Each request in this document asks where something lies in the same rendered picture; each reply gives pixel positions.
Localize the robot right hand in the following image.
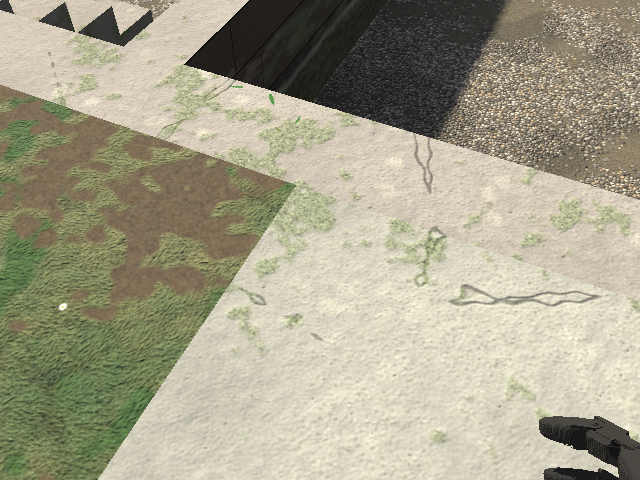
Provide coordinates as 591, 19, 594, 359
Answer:
539, 416, 640, 480

